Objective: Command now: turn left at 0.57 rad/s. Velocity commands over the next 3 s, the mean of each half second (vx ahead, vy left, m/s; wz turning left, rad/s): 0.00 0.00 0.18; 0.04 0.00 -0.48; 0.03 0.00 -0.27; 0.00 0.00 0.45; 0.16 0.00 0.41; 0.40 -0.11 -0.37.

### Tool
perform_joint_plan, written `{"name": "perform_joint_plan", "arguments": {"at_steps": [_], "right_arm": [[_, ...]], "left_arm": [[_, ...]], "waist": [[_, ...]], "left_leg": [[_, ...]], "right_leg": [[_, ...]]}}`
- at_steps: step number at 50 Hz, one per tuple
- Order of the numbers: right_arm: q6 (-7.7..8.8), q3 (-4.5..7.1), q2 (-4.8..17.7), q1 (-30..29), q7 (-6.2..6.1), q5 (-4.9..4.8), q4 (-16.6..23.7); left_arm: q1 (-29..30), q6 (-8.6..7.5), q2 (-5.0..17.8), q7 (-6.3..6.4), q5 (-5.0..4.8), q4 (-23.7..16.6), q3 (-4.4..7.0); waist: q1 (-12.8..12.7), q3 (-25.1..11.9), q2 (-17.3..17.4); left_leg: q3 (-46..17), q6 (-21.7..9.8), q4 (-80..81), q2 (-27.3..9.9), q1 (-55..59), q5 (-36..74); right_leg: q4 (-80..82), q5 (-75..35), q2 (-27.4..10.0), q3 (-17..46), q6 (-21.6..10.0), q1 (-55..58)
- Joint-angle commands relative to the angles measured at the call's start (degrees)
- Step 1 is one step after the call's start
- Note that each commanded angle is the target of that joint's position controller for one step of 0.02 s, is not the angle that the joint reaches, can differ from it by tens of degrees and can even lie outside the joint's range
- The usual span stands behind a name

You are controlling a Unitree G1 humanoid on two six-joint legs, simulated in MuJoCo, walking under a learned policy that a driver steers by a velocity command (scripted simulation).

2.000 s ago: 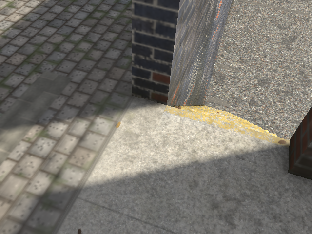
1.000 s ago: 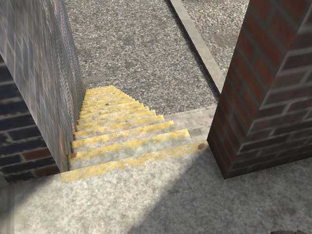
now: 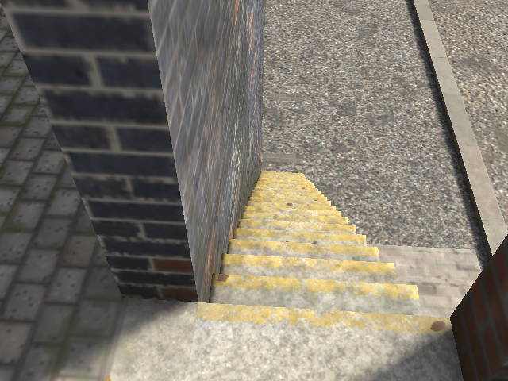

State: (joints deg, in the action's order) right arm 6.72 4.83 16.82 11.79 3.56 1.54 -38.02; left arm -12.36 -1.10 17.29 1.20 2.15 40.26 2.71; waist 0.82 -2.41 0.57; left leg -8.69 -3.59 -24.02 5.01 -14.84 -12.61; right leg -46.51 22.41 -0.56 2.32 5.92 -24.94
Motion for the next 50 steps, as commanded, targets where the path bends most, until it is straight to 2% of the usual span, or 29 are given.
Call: {"name": "perform_joint_plan", "arguments": {"at_steps": [1,4,6,7,8,9,10,11,12,13,15,17,19,21,23,25,30,32,33,34,36,38,41,43,45,47,48,49,50], "right_arm": [[0.57,2.61,9.39,0.76,0.03,-0.21,3.42],[-0.47,2.48,9.91,-1.70,-0.32,0.17,3.15],[-1.64,1.55,8.78,-3.70,-0.08,0.40,2.40],[-2.19,0.55,6.44,-0.97,0.06,0.74,1.27],[-2.37,-0.83,1.41,3.62,-0.38,0.89,2.62],[-1.40,0.21,4.64,1.58,-1.49,1.53,3.33],[-1.39,0.77,7.22,-0.80,-2.47,1.47,2.61],[-1.76,1.37,8.84,-1.15,-3.97,1.48,1.62],[-2.07,1.42,8.72,0.92,-4.82,1.61,0.37],[-2.26,0.52,5.74,2.11,-4.51,1.80,-0.31],[-3.06,-0.94,1.69,5.51,-1.90,0.91,-2.33],[-4.01,-1.86,0.64,2.57,-0.45,-1.46,-2.84],[-3.68,-0.78,5.13,1.49,-2.16,-2.76,-2.09],[-2.59,-0.08,8.44,-2.16,-4.70,-1.68,0.08],[-2.04,-0.26,8.12,-5.24,-6.00,-1.00,1.62],[-2.12,-0.26,7.45,-5.87,-6.77,-1.62,2.00],[-2.00,-0.21,7.50,-0.50,-7.27,-0.76,1.84],[-1.80,0.61,10.20,3.55,-7.98,-0.88,2.04],[-1.25,0.95,11.17,6.09,-7.99,-0.60,1.42],[-0.64,0.51,10.03,5.94,-8.22,0.43,1.38],[-0.12,-0.12,6.81,-2.26,-7.90,0.13,3.46],[-0.10,-0.28,7.11,-9.90,-7.53,-0.11,5.19],[-1.86,1.06,10.98,0.17,-8.15,0.88,1.58],[-3.93,1.28,11.56,4.32,-6.57,1.09,0.27],[-4.78,1.09,10.75,-1.17,-5.20,0.81,0.67],[-4.40,0.36,8.22,-1.35,-4.85,1.41,-0.61],[-3.86,-1.28,2.02,1.17,-5.13,1.89,1.02],[-1.83,-2.23,0.22,1.46,-5.69,1.43,4.66],[-0.51,-1.08,4.65,-3.82,-5.31,0.28,3.28]], "left_arm": [[0.94,-1.80,4.96,0.59,-0.83,-3.71,0.40],[-0.54,-2.90,4.90,0.38,-1.61,-3.24,0.06],[-2.44,-3.67,5.21,-0.60,-3.00,-3.27,0.14],[-2.96,-3.99,6.96,-0.81,-2.70,-3.95,0.75],[-3.72,-4.84,13.40,-0.09,-2.23,-6.01,2.36],[-5.36,-5.31,15.01,-0.32,0.13,-6.63,3.24],[-5.51,-5.44,12.58,-0.30,0.54,-5.76,3.10],[-0.91,-5.79,7.77,-1.44,-0.82,-6.34,1.52],[5.04,-5.77,2.35,-2.74,-2.04,-8.01,-0.60],[9.18,-5.78,-0.65,-4.10,-2.98,-8.63,-1.96],[12.57,-5.98,1.27,-6.52,-3.54,-9.22,-1.69],[4.30,-5.35,6.74,-7.39,-3.35,-6.35,0.85],[0.77,-3.80,10.13,-8.22,-2.76,-5.64,2.91],[-1.06,-3.63,7.99,-7.86,-2.82,-5.81,2.80],[-0.45,-4.06,8.26,-7.05,-2.23,-6.16,3.29],[1.66,-4.59,8.78,-6.10,-1.40,-6.47,3.91],[5.60,-3.67,8.10,-4.57,-0.73,-8.17,4.47],[6.57,-3.56,6.81,-3.74,-0.12,-9.49,4.35],[7.88,-3.66,3.97,-3.85,1.00,-9.90,3.45],[8.06,-3.60,2.40,-3.75,2.60,-9.78,3.04],[3.27,-3.15,5.66,-3.42,2.68,-7.90,4.57],[3.42,-2.65,4.78,-4.59,2.28,-8.79,4.46],[5.14,-1.69,0.49,-8.07,0.53,-8.78,2.47],[5.47,-1.64,0.93,-8.32,0.21,-8.60,2.41],[2.26,-2.80,3.91,-6.51,-0.29,-8.20,3.64],[-0.37,-4.40,6.98,-5.48,-0.38,-8.51,5.41],[-6.66,-4.67,11.52,-4.41,-0.23,-8.28,6.76],[-11.29,-5.30,16.11,-4.26,-1.10,-9.89,7.25],[-13.60,-6.90,12.16,-4.48,1.37,-7.20,6.67]], "waist": [[1.20,-3.85,5.67],[0.10,-4.11,5.15],[-2.09,-3.49,4.78],[-1.87,-4.89,3.09],[0.29,-10.25,-10.05],[-1.75,-7.25,-7.35],[-2.42,-5.82,-2.47],[-0.37,-3.16,-4.64],[2.03,-2.59,-6.64],[4.41,-2.68,-6.64],[6.89,-4.41,-3.94],[2.26,-3.14,-3.39],[0.55,-2.56,-5.13],[-1.43,-3.31,-5.29],[-2.32,-3.21,-5.30],[-2.08,-1.19,-5.63],[0.63,-0.46,-3.64],[2.38,-0.93,2.50],[3.84,0.31,7.36],[4.13,1.05,8.78],[-0.76,2.27,4.99],[-2.92,2.60,4.86],[3.38,3.08,5.27],[5.11,4.74,5.26],[1.65,3.45,5.10],[-0.34,-0.66,3.18],[-1.12,-9.00,-7.02],[-2.27,-14.10,-14.27],[-5.71,-1.50,-7.26]], "left_leg": [[-19.11,-14.24,1.84,-18.11,9.94,27.77],[-20.09,-12.59,-0.07,-16.21,7.48,25.82],[-19.58,-9.98,-0.57,-13.52,1.45,20.65],[-18.36,-6.10,-2.98,-10.86,-1.61,12.68],[-8.02,2.43,-14.31,-1.12,-9.97,-8.34],[-2.45,7.77,-25.12,1.19,-20.79,-26.14],[-0.26,8.99,-34.31,-2.50,-21.13,-25.78],[0.87,10.00,-39.50,-3.80,-19.73,-23.01],[0.21,11.45,-40.51,-4.05,-16.72,-19.67],[0.29,12.64,-39.25,-5.25,-11.92,-14.92],[5.11,15.88,-28.40,-7.34,-2.97,-8.32],[8.15,15.69,-13.98,-7.82,-1.85,-3.58],[9.99,11.98,-7.99,-7.28,0.47,4.90],[8.92,7.22,-8.41,-8.83,0.10,4.65],[8.66,5.10,-7.86,-8.74,-1.46,1.10],[8.76,4.67,-7.92,-7.27,-2.04,-2.40],[8.23,0.11,-4.28,-7.40,6.75,-1.06],[1.23,-8.41,2.56,-15.78,14.32,4.89],[-6.60,-16.20,9.18,-25.23,18.10,11.49],[-10.28,-18.95,13.48,-32.39,18.12,17.85],[-0.17,-12.24,14.39,-28.25,11.43,19.96],[9.69,-7.02,13.27,-22.22,8.92,21.09],[14.03,-6.13,13.62,-22.08,14.42,13.34],[11.18,-7.84,16.09,-25.00,16.35,0.41],[11.62,-7.30,11.84,-26.28,16.67,3.15],[16.22,-2.99,1.89,-22.62,10.25,4.18],[23.80,3.17,-14.29,-14.55,2.73,-2.70],[18.48,6.88,-24.22,-5.15,-10.70,-25.39],[8.62,6.99,-30.28,-6.04,-21.04,-26.36]], "right_leg": [[3.95,1.39,0.15,0.61,-0.22,-3.59],[13.44,-3.74,1.98,-0.64,-2.32,2.48],[24.82,-18.28,2.64,-2.35,-5.99,12.49],[26.13,-29.02,-1.78,0.71,-10.75,18.33],[27.63,-55.64,-17.21,17.19,-26.60,28.93],[29.45,-58.64,-26.51,26.07,-35.01,31.11],[31.13,-50.63,-25.54,22.54,-32.08,28.11],[31.30,-45.20,-19.50,16.51,-25.99,22.74],[30.23,-46.95,-14.80,11.56,-21.45,18.69],[28.08,-52.00,-11.77,7.43,-18.25,14.62],[23.44,-54.61,-6.05,0.65,-13.61,10.30],[18.66,-52.65,-5.39,3.13,-12.68,14.66],[17.66,-44.38,-8.01,9.76,-11.35,16.19],[19.37,-34.29,-9.48,15.79,-12.52,16.49],[20.56,-26.23,-8.54,17.10,-16.06,16.47],[22.81,-20.18,-8.86,18.88,-20.29,13.94],[22.55,-19.45,-5.16,17.60,-21.08,5.85],[17.29,-9.89,0.13,12.03,-16.27,-3.17],[9.09,-0.32,4.97,4.17,-11.69,-8.85],[-6.23,12.20,2.79,1.77,-8.87,-11.17],[-20.43,12.31,-0.42,0.77,-7.53,-7.14],[-15.06,6.42,-0.91,-2.06,-6.45,-3.22],[2.43,1.93,-2.82,-4.74,-4.57,-0.62],[8.82,-0.70,-2.24,-5.07,-5.52,0.05],[18.11,-7.54,-0.46,-5.04,-8.68,4.70],[22.87,-21.21,1.54,-4.57,-14.00,18.18],[21.00,-45.48,-7.52,6.36,-23.57,31.45],[24.88,-50.61,-19.55,30.09,-35.62,41.31],[26.38,-46.84,-20.12,28.56,-31.49,35.53]]}}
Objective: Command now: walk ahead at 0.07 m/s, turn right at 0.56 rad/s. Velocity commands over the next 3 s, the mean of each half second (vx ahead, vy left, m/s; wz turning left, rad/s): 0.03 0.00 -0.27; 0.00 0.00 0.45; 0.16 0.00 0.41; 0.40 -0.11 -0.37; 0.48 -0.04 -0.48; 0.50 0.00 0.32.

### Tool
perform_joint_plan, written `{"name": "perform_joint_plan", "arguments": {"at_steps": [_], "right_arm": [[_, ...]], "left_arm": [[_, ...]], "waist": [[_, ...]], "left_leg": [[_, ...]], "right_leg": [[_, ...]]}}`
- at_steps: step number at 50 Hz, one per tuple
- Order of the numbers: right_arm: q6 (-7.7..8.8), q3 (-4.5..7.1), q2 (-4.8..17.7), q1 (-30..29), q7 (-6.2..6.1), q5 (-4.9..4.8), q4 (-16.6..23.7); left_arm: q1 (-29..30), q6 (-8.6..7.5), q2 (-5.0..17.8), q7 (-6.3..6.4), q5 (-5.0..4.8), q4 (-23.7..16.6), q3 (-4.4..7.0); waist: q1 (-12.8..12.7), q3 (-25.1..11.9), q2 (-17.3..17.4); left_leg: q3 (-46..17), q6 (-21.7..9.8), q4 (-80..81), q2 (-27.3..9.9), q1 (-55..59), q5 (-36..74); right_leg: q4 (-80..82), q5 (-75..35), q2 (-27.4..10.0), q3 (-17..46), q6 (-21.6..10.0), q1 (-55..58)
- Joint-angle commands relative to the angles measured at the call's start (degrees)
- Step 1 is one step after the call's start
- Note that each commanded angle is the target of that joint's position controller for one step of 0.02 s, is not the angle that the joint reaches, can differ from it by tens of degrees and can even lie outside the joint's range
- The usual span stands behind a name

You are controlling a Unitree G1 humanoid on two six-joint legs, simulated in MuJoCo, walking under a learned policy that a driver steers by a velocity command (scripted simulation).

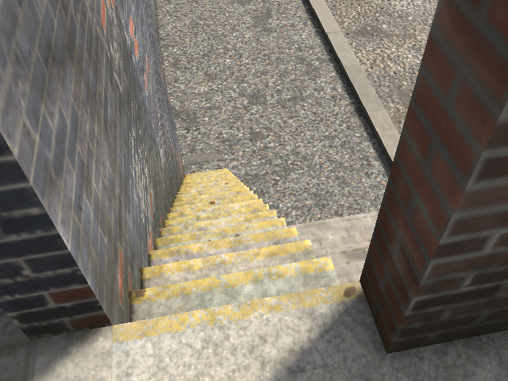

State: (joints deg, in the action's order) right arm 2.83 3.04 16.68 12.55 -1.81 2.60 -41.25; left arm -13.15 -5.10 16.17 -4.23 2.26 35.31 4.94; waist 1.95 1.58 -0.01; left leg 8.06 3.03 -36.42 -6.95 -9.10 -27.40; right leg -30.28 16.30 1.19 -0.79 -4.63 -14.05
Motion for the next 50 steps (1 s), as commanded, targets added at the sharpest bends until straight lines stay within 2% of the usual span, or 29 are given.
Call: {"name": "perform_joint_plan", "arguments": {"at_steps": [1,2,3,4,5,7,10,13,15,17,19,20,21,23,25,27,29,31,34,35,36,37,38,39,40,42,44,46,50], "right_arm": [[3.54,1.52,7.18,-7.59,-0.56,-0.97,6.58],[3.71,2.37,9.73,-6.29,-1.05,-0.24,5.70],[3.63,2.17,9.29,-5.56,-1.35,0.52,5.46],[3.27,1.61,8.05,-3.58,-1.35,1.30,4.85],[2.45,1.46,7.47,-3.14,-0.98,1.48,4.31],[0.84,1.12,6.71,-0.67,0.17,0.59,2.53],[-1.02,0.24,6.49,-1.75,0.20,-1.17,2.07],[-2.25,-1.16,5.15,-1.47,1.37,-0.36,0.71],[-2.27,-1.98,3.56,-1.64,2.79,-0.59,-0.44],[-1.71,-2.62,2.93,-3.02,4.29,-1.85,-1.33],[-0.73,-2.24,4.99,-4.57,4.80,-3.54,-1.41],[0.05,-2.11,6.94,-7.02,4.58,-3.76,-0.18],[0.70,-1.70,9.13,-10.23,4.13,-3.03,0.88],[1.86,-0.73,10.87,-11.34,2.44,-1.48,2.18],[2.38,-1.58,7.56,-9.26,1.88,-1.12,1.91],[2.42,-2.18,5.86,-7.91,1.93,-0.73,0.81],[2.60,-2.16,4.97,-4.97,2.28,-0.50,-0.01],[2.34,-1.74,5.27,-5.99,3.20,0.08,0.08],[2.94,-1.05,6.17,-8.17,5.06,-1.71,0.44],[3.52,-0.16,8.55,-7.07,5.11,-1.67,1.29],[3.94,1.91,15.44,-1.60,4.03,-1.70,1.44],[4.12,2.79,17.04,7.22,3.60,-0.59,0.94],[4.75,3.37,15.28,8.47,2.67,0.68,-0.26],[5.03,3.27,12.98,4.07,2.56,0.36,0.60],[4.58,2.54,10.86,0.02,2.41,-0.49,1.91],[3.79,1.75,8.31,-4.92,2.38,-1.33,4.12],[3.77,2.39,9.21,-7.26,2.47,-0.90,5.69],[4.23,2.95,10.23,-5.44,2.46,-0.97,5.74],[4.29,2.84,8.41,-3.11,2.50,-1.26,6.91]], "left_arm": [[-12.70,-3.25,12.48,0.47,0.83,-1.02,4.48],[-10.42,-2.88,11.03,0.58,0.41,-1.64,3.54],[-6.89,-2.48,9.51,0.58,-0.91,-1.74,2.50],[-2.66,-1.68,9.24,0.76,-1.10,-3.23,1.93],[0.49,-1.26,9.18,1.03,-0.14,-4.51,1.49],[0.09,-1.13,10.53,1.22,0.61,-4.94,1.53],[-3.04,-2.02,11.49,0.75,0.53,-4.09,1.99],[-2.14,-2.65,9.47,0.22,-0.72,-4.40,1.24],[-0.77,-2.56,5.83,-0.36,-2.28,-4.40,-0.77],[-0.66,-1.94,6.26,-1.54,-3.55,-3.87,-1.37],[-2.19,-1.12,7.41,-2.79,-3.92,-2.95,-1.61],[-4.21,-1.00,7.22,-2.88,-3.95,-2.81,-1.70],[-7.70,-0.76,9.09,-2.19,-3.68,-2.66,-1.12],[-7.24,0.12,16.98,0.07,-2.13,-2.84,1.94],[-6.53,0.37,14.08,1.38,-1.79,-2.48,1.52],[-6.65,0.61,12.05,2.93,-1.65,-2.15,1.05],[-4.85,0.96,12.06,3.98,-1.55,-1.77,1.21],[-1.36,0.99,11.78,4.89,-0.84,-2.10,1.18],[1.22,1.53,13.38,4.52,-0.24,-1.47,0.75],[0.00,1.70,13.14,4.19,-0.32,-1.69,0.74],[-3.37,1.54,9.70,4.24,1.00,-3.59,-0.15],[-3.11,1.47,7.14,4.83,1.86,-4.60,-1.20],[-0.51,2.02,8.12,5.01,0.42,-3.63,-1.12],[1.27,2.30,10.28,5.82,0.64,-2.67,-0.41],[-2.05,2.23,11.69,6.30,1.62,-0.72,0.19],[-4.54,2.79,9.65,6.53,3.35,0.56,-0.61],[-6.91,3.81,7.97,5.52,2.29,1.75,-1.36],[-5.98,4.52,6.50,4.87,0.79,2.24,-2.28],[-4.43,3.83,7.81,5.11,0.28,2.56,-2.60]], "waist": [[-6.88,-3.32,-6.59],[-4.98,-3.30,-6.24],[-2.26,-2.74,-6.23],[0.69,-2.88,-5.23],[1.97,-3.78,-5.08],[1.92,-5.38,-3.76],[-0.01,-5.41,-5.32],[-1.22,-5.17,-3.92],[-0.75,-6.31,-2.29],[-0.97,-6.05,-1.92],[-1.31,-7.34,-3.17],[-3.46,-9.28,-3.09],[-6.44,-10.20,-3.04],[-6.69,-8.21,-2.24],[-5.39,-4.85,-3.22],[-4.95,-2.36,-4.58],[-3.92,-1.40,-5.11],[-3.46,-1.30,-6.53],[-2.09,-3.20,-5.26],[-2.04,-6.27,-2.93],[-2.16,-14.58,7.63],[1.88,-20.10,8.80],[3.77,-13.06,7.24],[2.16,-8.07,6.12],[-0.72,-7.41,5.03],[-4.62,-4.68,5.23],[-5.39,-5.28,6.18],[-2.84,-5.86,6.97],[0.39,-7.47,7.69]], "left_leg": [[-9.89,0.21,-24.81,4.15,-29.08,-9.88],[-10.11,0.54,-28.19,3.47,-28.39,-7.79],[-11.31,0.14,-29.59,2.82,-26.00,-3.96],[-11.80,0.15,-28.56,2.67,-22.09,0.68],[-11.24,0.45,-26.86,3.48,-19.98,5.85],[-10.23,2.07,-22.26,4.77,-18.03,12.14],[-10.15,5.03,-15.77,5.53,-18.91,11.76],[-10.86,5.55,-10.64,3.00,-20.55,13.67],[-11.97,5.82,-3.53,0.02,-17.55,15.61],[-9.62,5.58,4.42,-0.07,-12.28,22.74],[-9.14,3.14,6.33,0.61,-8.71,32.47],[-10.00,0.74,6.32,-0.06,-10.06,36.60],[-10.34,-1.53,5.96,-0.10,-12.45,36.26],[-9.37,-2.17,3.84,1.77,-18.23,30.61],[-10.53,-1.49,2.24,1.93,-20.35,24.18],[-10.28,-1.66,-0.40,2.26,-22.52,18.91],[-9.79,-1.49,-3.15,2.66,-23.66,10.58],[-6.81,-2.52,0.23,4.17,-18.83,10.42],[-4.16,-6.19,10.31,9.18,-4.85,27.48],[-6.24,-9.60,10.61,7.12,1.31,40.40],[-25.49,-23.16,14.42,-7.19,16.30,62.07],[-38.37,-30.87,16.23,-17.07,26.75,66.52],[-36.09,-25.89,16.98,-15.76,21.42,53.81],[-30.30,-21.76,17.58,-11.45,14.60,47.70],[-28.02,-20.50,19.14,-9.15,8.99,45.10],[-25.61,-18.96,22.34,-6.38,-2.74,39.46],[-23.75,-18.08,23.80,-2.94,-6.08,33.19],[-25.19,-18.26,24.65,-2.80,-5.51,26.60],[-32.50,-18.54,21.19,-4.42,-0.98,19.40]], "right_leg": [[9.94,-38.45,-18.92,24.74,-16.87,21.78],[11.19,-38.83,-18.71,23.09,-16.22,17.23],[12.33,-39.41,-17.74,20.81,-14.62,11.30],[14.38,-37.21,-16.14,19.07,-13.21,5.26],[14.76,-36.68,-14.49,16.82,-12.24,2.67],[14.60,-37.41,-13.28,15.52,-12.70,1.75],[12.93,-36.56,-12.78,17.64,-13.11,3.11],[10.98,-30.62,-13.72,17.90,-11.72,4.31],[6.74,-29.74,-12.94,17.58,-8.02,3.51],[2.68,-30.24,-10.74,16.36,-3.47,1.25],[1.01,-30.66,-7.83,17.13,2.75,1.99],[1.60,-29.20,-5.82,16.27,4.86,6.22],[1.85,-27.44,-4.59,15.16,4.57,10.38],[1.60,-26.93,-7.18,15.28,-3.35,12.55],[5.03,-24.01,-13.47,20.56,-12.28,10.68],[8.14,-25.76,-18.79,24.08,-15.68,11.20],[9.95,-27.50,-21.54,24.00,-16.07,11.51],[10.90,-25.64,-18.27,17.75,-11.76,9.90],[8.04,-18.56,-11.76,8.98,-4.85,3.86],[3.74,-14.51,-8.21,4.37,-1.65,2.22],[-11.21,1.69,0.08,-3.68,6.98,-5.49],[-20.99,25.77,3.48,2.35,10.14,-14.48],[-29.94,24.21,0.13,7.31,9.92,-18.88],[-35.66,19.87,-1.43,6.71,9.90,-20.64],[-36.40,16.76,-1.61,6.24,9.51,-19.18],[-30.97,12.68,-3.73,5.20,9.36,-12.43],[-22.98,8.30,-2.27,2.03,10.16,-7.87],[-17.54,7.56,-0.96,1.14,10.29,-6.21],[-12.29,8.50,-0.91,3.22,8.23,-9.53]]}}
Over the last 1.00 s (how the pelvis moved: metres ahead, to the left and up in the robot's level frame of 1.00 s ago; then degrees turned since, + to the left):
-0.01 -0.09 -0.01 -13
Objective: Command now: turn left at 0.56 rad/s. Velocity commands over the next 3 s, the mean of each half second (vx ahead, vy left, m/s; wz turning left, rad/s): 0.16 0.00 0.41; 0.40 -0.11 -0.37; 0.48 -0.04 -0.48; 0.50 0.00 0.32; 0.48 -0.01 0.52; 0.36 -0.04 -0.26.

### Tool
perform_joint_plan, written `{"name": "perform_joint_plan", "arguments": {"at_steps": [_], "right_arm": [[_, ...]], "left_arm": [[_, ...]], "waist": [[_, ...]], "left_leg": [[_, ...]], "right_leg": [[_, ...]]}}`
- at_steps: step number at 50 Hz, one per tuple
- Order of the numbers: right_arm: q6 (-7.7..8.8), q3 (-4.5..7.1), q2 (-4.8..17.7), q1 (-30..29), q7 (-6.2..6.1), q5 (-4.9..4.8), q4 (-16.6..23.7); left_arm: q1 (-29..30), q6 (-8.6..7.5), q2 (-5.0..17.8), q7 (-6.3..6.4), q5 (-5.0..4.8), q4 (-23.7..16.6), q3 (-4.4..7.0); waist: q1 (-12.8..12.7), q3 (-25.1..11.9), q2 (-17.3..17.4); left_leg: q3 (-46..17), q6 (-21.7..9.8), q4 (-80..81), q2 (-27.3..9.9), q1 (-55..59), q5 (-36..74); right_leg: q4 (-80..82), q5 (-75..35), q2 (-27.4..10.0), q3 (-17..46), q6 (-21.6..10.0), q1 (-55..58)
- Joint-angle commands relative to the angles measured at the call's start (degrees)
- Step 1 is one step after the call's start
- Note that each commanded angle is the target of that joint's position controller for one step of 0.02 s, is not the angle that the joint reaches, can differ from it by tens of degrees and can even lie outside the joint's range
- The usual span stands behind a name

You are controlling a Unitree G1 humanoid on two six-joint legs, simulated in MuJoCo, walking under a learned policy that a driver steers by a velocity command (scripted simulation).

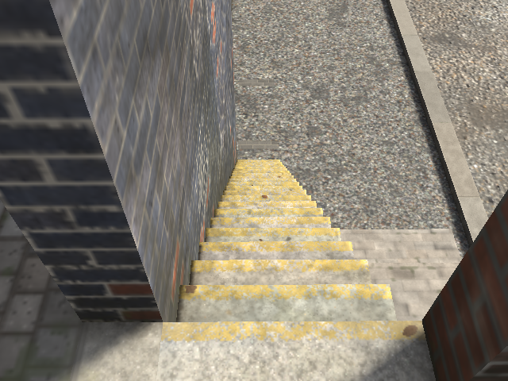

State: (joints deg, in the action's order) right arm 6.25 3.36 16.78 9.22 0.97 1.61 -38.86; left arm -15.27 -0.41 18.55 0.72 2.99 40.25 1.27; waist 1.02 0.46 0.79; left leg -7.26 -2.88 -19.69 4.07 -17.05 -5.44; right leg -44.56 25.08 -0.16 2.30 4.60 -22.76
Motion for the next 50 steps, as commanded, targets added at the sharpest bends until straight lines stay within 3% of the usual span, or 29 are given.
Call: {"name": "perform_joint_plan", "arguments": {"at_steps": [1,4,7,8,9,10,11,12,13,14,16,18,22,27,31,32,33,34,35,36,37,38,39,40,42,43,44,46,50], "right_arm": [[0.72,2.43,8.16,0.14,-0.38,-0.21,4.74],[-0.01,2.28,7.85,-0.73,-1.16,0.06,5.17],[-1.14,1.22,6.49,-1.68,-0.37,0.93,4.17],[-1.48,0.30,3.75,2.09,-0.28,1.47,3.04],[-1.00,-0.20,0.31,1.83,-0.13,1.99,7.05],[-1.24,0.56,4.27,-0.46,0.06,2.80,4.49],[-1.56,1.43,5.65,0.94,-0.77,2.35,2.73],[-1.59,2.77,8.26,3.14,-1.33,1.68,1.30],[-1.58,2.82,6.85,2.88,-1.72,2.57,1.40],[-1.57,2.19,5.00,1.93,-1.36,3.15,1.60],[-1.54,1.81,3.23,2.08,-0.53,0.55,0.86],[-1.45,2.02,3.19,0.41,-0.51,0.43,0.95],[-1.21,1.50,1.39,-2.24,-1.79,1.07,1.33],[-2.26,-0.43,-1.16,-4.47,0.73,1.92,1.72],[-1.61,-0.13,1.22,-6.96,1.17,1.68,2.70],[-1.16,-0.07,1.49,-6.84,0.97,1.29,2.78],[1.27,1.60,4.75,-5.49,1.82,-1.67,3.64],[2.48,2.45,7.85,0.36,1.29,-2.06,1.82],[2.93,3.18,11.46,13.76,-0.06,0.05,-0.43],[2.78,1.80,9.84,27.51,-0.60,1.46,-1.96],[3.04,1.58,6.92,26.57,-0.62,2.66,-4.61],[2.38,1.44,5.63,16.29,-0.71,0.97,-3.08],[1.50,0.49,2.78,9.39,-1.57,-0.18,-0.70],[1.25,-0.69,0.40,7.42,-1.99,-0.39,-0.33],[0.96,-0.92,-1.11,3.66,-2.92,0.95,2.20],[1.33,-0.46,-0.21,4.70,-3.72,0.87,2.35],[1.70,-0.21,0.41,4.05,-3.44,2.52,1.91],[0.89,0.92,2.82,8.06,-3.38,4.24,1.26],[-0.23,2.03,4.77,13.72,-2.23,4.38,-1.65]], "left_arm": [[-2.08,-1.32,5.27,0.28,-0.65,-2.36,0.94],[-2.28,-2.50,4.64,0.64,-1.61,-1.87,0.50],[-5.27,-3.37,6.74,0.18,-4.05,-1.31,1.22],[-7.31,-3.79,8.83,0.49,-3.62,-1.93,2.19],[-6.70,-4.67,13.64,1.05,-1.31,-3.52,3.45],[-3.34,-5.32,8.73,1.35,1.17,-3.28,2.23],[0.50,-6.16,4.75,1.12,-0.18,-4.35,1.07],[5.37,-6.83,1.31,0.76,-1.08,-5.63,-0.31],[4.98,-7.21,-0.48,0.50,-1.79,-4.78,-1.36],[3.94,-7.35,0.20,0.52,-1.70,-4.20,-1.32],[0.10,-7.49,1.92,-0.25,-0.71,-2.47,-0.46],[-4.13,-7.04,1.13,-2.09,-0.64,-0.54,-0.48],[-8.87,-6.16,-0.03,-4.84,-0.10,4.14,-0.43],[-8.70,-5.99,-1.68,-5.83,-0.44,6.18,0.45],[-8.36,-5.41,0.46,-5.49,-0.82,7.13,1.38],[-7.49,-5.12,1.13,-5.19,-1.10,7.33,1.62],[-6.27,-4.00,2.59,-3.80,-2.45,7.64,1.85],[-6.40,-3.51,1.78,-3.58,-1.16,8.17,1.44],[-8.45,-3.26,-3.02,-3.62,-0.05,6.72,0.18],[-10.77,-4.31,-7.81,-4.39,0.52,3.89,-0.97],[-1.11,-4.98,-3.61,-4.84,0.10,4.03,0.66],[0.00,-5.18,-2.57,-4.09,-0.21,5.19,0.91],[-2.24,-4.72,-1.92,-3.06,-0.14,6.46,1.29],[-3.91,-4.43,-3.96,-2.54,0.45,6.54,0.57],[-3.84,-3.92,-6.13,-3.18,0.63,7.52,-0.25],[-2.58,-3.66,-5.97,-3.63,-0.13,6.81,-0.66],[0.00,-3.57,-5.45,-4.97,0.02,6.71,-0.44],[4.55,-3.74,-5.13,-6.40,-0.52,6.41,-0.68],[8.48,-3.03,-5.00,-7.03,-0.57,6.53,-1.51]], "waist": [[1.45,-6.38,6.98],[0.61,-6.70,6.06],[-2.68,-5.91,5.32],[-2.85,-7.82,0.57],[-2.38,-6.83,-13.47],[-2.44,-1.88,-1.74],[-1.01,-0.50,-3.90],[0.16,1.11,-7.80],[0.16,0.88,-8.20],[-0.37,1.10,-6.28],[-3.09,2.38,-5.62],[-5.47,4.46,-5.57],[-5.55,3.72,-5.41],[-5.24,3.51,-5.95],[-4.98,3.94,-7.19],[-4.13,4.00,-6.76],[-0.64,0.99,-7.14],[1.22,-2.41,-4.21],[4.55,-12.64,6.59],[7.06,-23.29,16.91],[7.54,-5.35,11.24],[3.95,0.91,8.41],[0.91,0.21,6.44],[-1.48,-0.51,6.70],[-3.29,-0.58,5.74],[-2.80,-1.95,5.76],[-2.89,-0.22,5.60],[-0.51,1.11,3.17],[0.40,0.90,3.74]], "left_leg": [[-18.58,-12.71,3.75,-15.67,7.03,-2.08],[-21.22,-11.95,0.76,-14.89,5.98,0.53],[-20.59,-8.50,-1.85,-10.95,-3.40,-0.70],[-17.43,-4.06,-7.68,-7.43,-9.61,-9.26],[-4.26,5.09,-21.83,3.17,-24.35,-24.84],[-4.57,5.93,-33.79,-5.18,-26.16,-20.96],[-3.75,5.92,-39.37,-5.83,-24.84,-16.01],[-2.07,6.49,-43.76,-4.84,-26.21,-12.68],[-1.75,6.75,-44.49,-4.87,-26.62,-9.83],[0.19,7.27,-45.96,-5.33,-25.67,-8.16],[0.94,8.44,-46.15,-5.08,-27.31,-4.10],[0.57,8.65,-42.57,-5.05,-31.11,-1.82],[-0.07,7.52,-31.38,-5.59,-32.12,-0.03],[6.90,4.96,-18.59,-7.99,-20.67,-1.43],[8.04,1.21,-12.23,-7.13,-12.77,-6.91],[8.48,-0.05,-9.60,-6.91,-9.79,-6.20],[8.94,-1.69,-6.54,-5.71,1.82,-2.79],[6.94,-3.44,-7.89,-7.97,12.35,1.95],[-8.35,-10.20,-7.32,-21.56,29.34,13.16],[-35.74,-21.20,0.85,-35.35,46.92,1.89],[-34.27,-15.65,4.41,-31.73,34.24,-16.87],[-23.27,-11.43,6.03,-29.48,22.74,-25.36],[-16.84,-9.77,7.77,-27.60,15.24,-22.65],[-11.02,-9.30,9.21,-26.24,9.64,-15.42],[-2.77,-9.56,12.70,-23.90,5.22,-4.82],[0.02,-9.60,13.05,-23.22,6.51,-3.09],[4.23,-9.57,13.15,-23.18,6.84,1.91],[10.04,-9.83,13.03,-22.46,9.72,9.76],[16.38,-9.41,12.65,-23.33,13.61,19.12]], "right_leg": [[3.34,-0.74,0.76,0.11,-1.58,-1.03],[9.69,-3.02,1.65,-0.13,-3.32,1.49],[24.69,-18.83,1.50,-2.06,-8.80,15.92],[26.16,-27.33,-5.67,3.40,-15.79,24.58],[33.60,-29.84,-25.57,27.55,-33.07,28.24],[37.25,-11.78,-27.78,26.19,-29.38,21.99],[39.01,3.53,-22.25,21.26,-23.10,18.13],[40.06,6.11,-18.45,16.98,-19.03,17.28],[39.93,5.08,-16.07,13.82,-16.60,18.74],[40.07,2.32,-14.88,11.26,-15.65,18.98],[40.17,-0.04,-12.94,7.05,-15.16,21.05],[40.25,-1.90,-13.19,5.87,-16.22,25.16],[40.25,-9.55,-14.85,7.14,-19.75,30.49],[38.60,-17.59,-14.00,5.24,-21.10,23.66],[34.84,-18.34,-15.78,7.55,-20.30,22.25],[33.08,-17.24,-15.87,7.87,-19.64,21.62],[26.53,-20.23,-10.18,5.21,-15.77,17.01],[19.72,-17.95,-6.73,4.09,-12.33,10.85],[3.13,-1.36,0.27,0.79,-6.95,2.32],[-9.95,15.15,6.48,5.48,-3.68,-13.58],[-19.83,6.16,2.19,11.88,-4.14,-25.27],[-23.77,0.82,-0.62,8.82,-5.08,-25.57],[-25.48,-2.28,-2.72,4.84,-4.96,-21.60],[-24.92,-4.93,-4.82,4.52,-5.28,-16.76],[-22.64,-8.67,-5.68,3.08,-4.71,-13.06],[-21.80,-10.95,-5.93,2.57,-4.39,-13.42],[-20.02,-14.06,-6.60,2.97,-4.66,-16.13],[-12.29,-20.59,-7.54,1.30,-3.79,-20.15],[1.45,-27.20,-7.70,-0.08,-3.27,-18.43]]}}
Over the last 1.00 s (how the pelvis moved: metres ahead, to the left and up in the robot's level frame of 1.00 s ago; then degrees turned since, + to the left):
0.08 0.05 0.01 9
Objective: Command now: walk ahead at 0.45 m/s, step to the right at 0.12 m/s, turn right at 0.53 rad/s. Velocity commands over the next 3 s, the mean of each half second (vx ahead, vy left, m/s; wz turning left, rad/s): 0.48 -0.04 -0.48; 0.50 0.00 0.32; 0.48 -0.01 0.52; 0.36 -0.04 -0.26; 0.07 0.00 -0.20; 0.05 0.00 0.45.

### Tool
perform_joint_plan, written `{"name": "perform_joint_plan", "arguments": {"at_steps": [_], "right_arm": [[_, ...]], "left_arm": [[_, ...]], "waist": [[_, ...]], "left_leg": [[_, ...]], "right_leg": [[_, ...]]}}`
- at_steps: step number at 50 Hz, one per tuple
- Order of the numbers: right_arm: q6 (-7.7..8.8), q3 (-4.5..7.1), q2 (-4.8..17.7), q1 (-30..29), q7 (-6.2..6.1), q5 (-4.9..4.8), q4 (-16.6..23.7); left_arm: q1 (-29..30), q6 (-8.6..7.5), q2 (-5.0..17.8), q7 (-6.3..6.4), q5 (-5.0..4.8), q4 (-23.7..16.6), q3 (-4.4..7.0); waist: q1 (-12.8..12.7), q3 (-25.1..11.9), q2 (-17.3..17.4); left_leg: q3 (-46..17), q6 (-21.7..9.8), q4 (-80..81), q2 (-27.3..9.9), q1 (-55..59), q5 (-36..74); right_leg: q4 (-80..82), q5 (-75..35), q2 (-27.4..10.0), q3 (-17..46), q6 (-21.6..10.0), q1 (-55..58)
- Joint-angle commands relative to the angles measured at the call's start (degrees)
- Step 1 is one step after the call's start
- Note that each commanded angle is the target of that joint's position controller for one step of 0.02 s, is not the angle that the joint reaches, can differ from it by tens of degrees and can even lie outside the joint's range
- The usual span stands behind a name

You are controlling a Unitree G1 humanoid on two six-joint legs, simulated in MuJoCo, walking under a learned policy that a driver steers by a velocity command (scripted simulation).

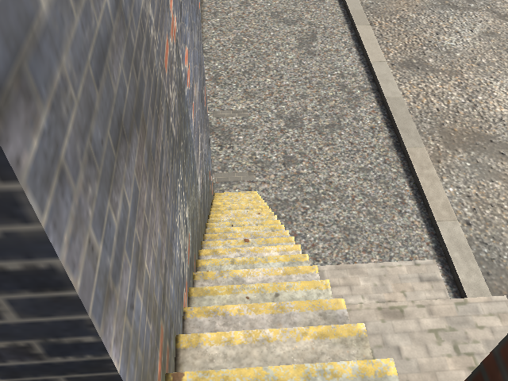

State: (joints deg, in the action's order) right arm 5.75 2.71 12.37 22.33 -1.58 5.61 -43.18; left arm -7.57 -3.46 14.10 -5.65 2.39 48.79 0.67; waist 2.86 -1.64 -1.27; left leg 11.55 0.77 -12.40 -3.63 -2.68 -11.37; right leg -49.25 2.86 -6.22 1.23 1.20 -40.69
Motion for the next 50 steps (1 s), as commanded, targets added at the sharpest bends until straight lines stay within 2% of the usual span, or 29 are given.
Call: {"name": "perform_joint_plan", "arguments": {"at_steps": [1,7,9,11,12,13,15,17,20,21,22,23,24,28,29,30,32,33,34,36,37,39,41,42,45,47,48,49,50], "right_arm": [[0.19,2.67,9.20,0.01,0.71,0.35,2.42],[-1.07,3.40,11.68,-0.18,0.50,0.66,-0.03],[-1.73,2.90,11.76,-1.58,0.78,0.46,-1.24],[-1.06,0.12,5.81,2.17,2.53,3.03,-1.38],[1.07,-2.86,-0.67,4.96,4.32,1.38,2.04],[0.59,-2.60,2.85,-3.80,5.07,-1.52,-0.57],[0.68,-1.79,7.94,-7.84,1.65,-2.41,-1.71],[0.15,-3.80,3.98,-7.49,-1.02,-1.67,-1.20],[-0.64,-4.38,6.08,-6.10,-0.24,-2.84,-1.36],[-4.52,-1.18,8.27,-7.01,-1.13,-11.35,0.60],[-6.58,-1.33,7.59,-4.06,-1.66,-12.59,-2.87],[-2.93,-5.54,1.41,7.55,3.59,1.24,-6.95],[-1.25,-3.91,3.63,9.38,4.84,2.03,-8.22],[0.49,-5.12,4.02,-13.71,3.52,-0.86,1.05],[-3.67,-1.33,6.37,-8.57,2.43,-14.09,0.30],[-1.09,-5.10,3.43,-6.14,3.94,1.51,-1.46],[-0.54,-3.79,5.04,-7.41,5.00,2.86,-0.41],[-5.06,-0.63,5.74,-1.70,3.47,-14.96,-2.23],[-0.99,-4.86,0.98,-6.97,5.09,3.15,-1.43],[-0.22,-6.40,-0.31,-22.99,4.76,3.14,3.82],[0.30,-7.25,-3.39,-22.15,4.86,1.99,2.96],[0.03,-5.59,1.33,-14.18,6.28,0.66,-4.52],[-3.11,-4.63,1.21,1.43,7.91,5.02,-6.77],[-3.22,-3.20,4.21,7.75,8.73,5.61,-7.90],[-2.35,-1.80,8.27,-3.58,7.52,1.26,-1.69],[-1.25,-1.19,7.02,9.29,5.21,-1.61,-7.19],[-0.64,1.40,10.79,26.34,3.65,0.45,-12.66],[-1.25,2.60,17.37,29.14,3.38,1.99,-14.46],[-1.10,3.28,18.54,27.69,4.70,0.94,-11.95]], "left_arm": [[0.96,0.40,0.00,-0.48,0.28,-1.83,-0.84],[5.37,0.09,0.75,1.22,0.47,-2.30,-0.64],[5.39,-1.87,5.28,2.50,-1.98,-2.92,1.74],[-17.13,-3.64,15.22,5.31,-0.81,2.49,6.54],[-28.40,-3.57,17.76,5.54,-0.37,3.47,6.15],[-33.70,-4.66,15.01,4.45,-0.22,7.64,6.77],[-20.61,-4.85,9.90,3.50,-2.68,4.25,5.44],[-9.70,-4.76,1.10,3.94,-1.71,1.31,0.94],[-4.89,-4.65,3.60,3.49,-0.30,-2.99,0.82],[-13.23,-1.11,13.03,3.77,-7.33,1.36,5.66],[-14.18,1.16,13.31,4.09,-6.72,1.41,5.58],[-7.74,-2.78,6.01,1.41,5.36,-1.73,1.00],[-9.19,-3.54,4.25,1.16,6.34,-1.43,1.24],[-24.47,-2.32,2.23,4.56,4.00,2.17,0.18],[-23.43,3.90,12.99,4.58,-8.04,2.87,6.55],[-19.22,-1.15,3.85,4.37,3.85,-0.89,-0.66],[-22.52,-2.51,4.22,5.97,3.21,-1.24,-0.26],[-21.65,3.51,12.38,4.75,-8.13,1.92,5.66],[-24.26,-1.67,6.98,6.06,3.04,-2.21,-0.41],[-35.04,-1.96,-4.25,8.99,2.51,3.48,-3.10],[-38.41,-1.74,-6.51,9.90,2.32,5.40,-4.00],[-33.86,-2.32,-2.09,9.20,1.82,2.43,-2.91],[-18.35,-3.47,3.14,4.54,5.90,-1.24,-2.73],[-13.36,-4.43,2.81,4.60,4.02,-3.26,-3.19],[-13.91,-4.29,9.46,7.38,-0.36,-4.10,-2.68],[-17.38,-0.23,10.76,4.46,3.05,0.92,-2.18],[-22.66,0.37,8.90,2.64,4.09,3.90,-2.05],[-31.75,0.12,-1.03,0.03,4.64,4.08,-3.49],[-22.57,0.11,0.44,-0.91,3.02,-1.01,-3.37]], "waist": [[-1.96,3.48,6.19],[-1.82,4.02,8.10],[-4.44,3.71,8.59],[-10.92,-14.12,-5.45],[-10.28,-26.26,-12.91],[-16.85,-9.86,-5.47],[-12.08,-2.47,-3.42],[-4.34,-2.24,-3.36],[-2.25,-1.48,0.62],[-0.42,-0.41,6.36],[-1.29,-1.09,4.39],[2.22,0.02,-9.70],[0.79,-0.73,-3.81],[-10.92,0.19,0.17],[-4.03,-1.12,14.46],[-5.35,-2.32,-9.46],[-8.26,-0.79,-2.44],[-4.44,0.38,6.89],[-8.56,3.59,-5.22],[-17.86,6.84,-2.10],[-17.14,5.50,0.15],[-13.07,2.75,1.61],[-0.26,4.00,-5.73],[3.37,3.95,-1.35],[-1.32,7.26,1.77],[0.29,4.16,3.29],[5.32,0.57,10.13],[-1.89,-8.60,19.13],[0.02,-13.78,15.04]], "left_leg": [[-1.59,-12.49,5.40,-16.00,-0.85,24.20],[2.40,-8.10,1.03,-17.21,7.47,20.44],[3.54,-7.54,-5.83,-16.11,4.34,22.46],[6.89,0.31,-39.44,-8.12,-18.75,9.33],[-3.62,1.76,-52.47,1.22,-37.64,-26.35],[-13.99,-1.29,-57.75,1.94,-52.53,-24.44],[-16.72,-1.29,-62.70,-2.39,-50.26,-13.69],[-19.72,-1.15,-61.00,-5.32,-36.44,-7.04],[-16.29,0.92,-50.67,-4.25,-30.23,-6.29],[-10.60,1.40,-44.41,-1.84,-19.04,0.53],[-11.80,1.78,-44.31,-0.84,-17.80,3.27],[-11.83,1.93,-57.80,-2.36,-20.33,9.00],[-11.54,2.79,-62.95,-1.62,-22.45,5.37],[-20.39,0.62,-69.47,-3.34,-67.69,-8.65],[-19.41,-2.96,-51.77,-5.15,-47.41,6.23],[-11.58,1.31,-67.73,-0.70,-49.97,-4.77],[-9.91,2.47,-69.30,1.87,-50.16,-9.98],[-13.87,-1.97,-55.43,-1.98,-37.79,6.24],[-8.76,0.84,-60.72,0.75,-50.24,2.54],[-24.89,-0.01,-48.33,-7.13,-84.51,6.01],[-24.45,0.08,-35.07,-8.80,-88.15,15.59],[-12.95,-2.00,-22.08,-5.82,-55.93,50.63],[-3.79,-2.73,-46.25,1.73,-6.04,55.33],[-3.72,-1.56,-51.32,3.45,-1.16,47.49],[-3.87,-2.00,-17.60,2.78,-15.66,22.64],[-9.56,-6.85,2.52,-2.10,-5.99,32.90],[-5.91,-9.72,3.32,-0.66,10.18,38.92],[-14.66,-17.53,-24.93,-4.31,30.10,66.93],[-22.49,-21.17,-29.08,-8.66,39.48,75.02]], "right_leg": [[7.96,-6.42,-1.33,0.96,-0.38,0.50],[14.99,-0.03,2.16,-2.37,-2.80,3.52],[15.56,1.95,8.14,-7.17,-5.76,12.12],[12.84,-13.64,4.62,4.98,-15.55,53.76],[24.65,1.38,-6.98,34.94,-23.85,73.55],[32.16,16.84,-7.94,40.18,-16.09,68.32],[32.90,30.49,-4.94,33.60,-14.48,45.65],[32.00,16.35,-2.51,25.89,-12.88,22.55],[34.84,4.51,-1.19,17.73,-15.51,11.95],[35.99,-10.81,3.09,11.29,-14.33,8.71],[34.90,-20.84,2.00,10.11,-12.65,10.96],[26.34,-20.62,1.04,8.16,-13.71,6.09],[23.71,-21.07,-0.24,9.89,-14.45,7.38],[17.63,-11.65,-11.47,24.57,-17.00,43.45],[19.96,-22.02,-8.53,18.60,-15.54,34.53],[14.82,-25.54,-4.83,14.75,-15.35,32.18],[10.93,-29.15,-4.80,11.24,-14.01,33.03],[15.57,-32.50,-4.78,10.27,-10.50,27.18],[10.72,-21.39,-2.64,8.26,-13.55,31.45],[6.14,-12.92,-14.20,21.20,-13.69,57.16],[5.06,-8.76,-13.44,20.23,-12.70,62.40],[3.87,6.03,-1.58,5.95,-12.79,31.57],[4.63,27.72,4.10,-1.09,-12.72,-20.02],[2.21,25.99,3.83,-2.84,-11.77,-22.46],[-14.34,12.75,-3.00,1.40,-4.50,10.69],[-27.62,6.05,-7.47,8.94,-3.91,23.14],[-53.88,11.96,0.13,2.40,-1.91,18.68],[-77.21,39.61,7.11,-1.84,-0.41,-6.02],[-83.70,39.41,7.49,-3.76,1.51,-20.58]]}}
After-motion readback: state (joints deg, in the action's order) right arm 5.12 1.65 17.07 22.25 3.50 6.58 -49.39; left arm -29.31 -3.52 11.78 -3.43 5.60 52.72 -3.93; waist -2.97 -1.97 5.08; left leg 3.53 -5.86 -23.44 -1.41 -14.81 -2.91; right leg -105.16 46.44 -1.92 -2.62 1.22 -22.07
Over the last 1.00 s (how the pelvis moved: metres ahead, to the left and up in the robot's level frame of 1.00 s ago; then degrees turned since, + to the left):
0.21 0.03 0.00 -2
